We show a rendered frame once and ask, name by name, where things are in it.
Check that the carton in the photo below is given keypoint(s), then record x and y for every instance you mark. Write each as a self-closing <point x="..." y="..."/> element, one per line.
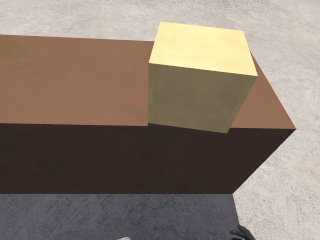
<point x="198" y="76"/>

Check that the pedestal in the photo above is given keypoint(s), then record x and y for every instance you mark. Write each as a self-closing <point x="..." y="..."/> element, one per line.
<point x="74" y="120"/>

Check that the robot right hand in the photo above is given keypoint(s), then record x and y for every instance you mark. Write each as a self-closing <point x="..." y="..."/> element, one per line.
<point x="244" y="233"/>

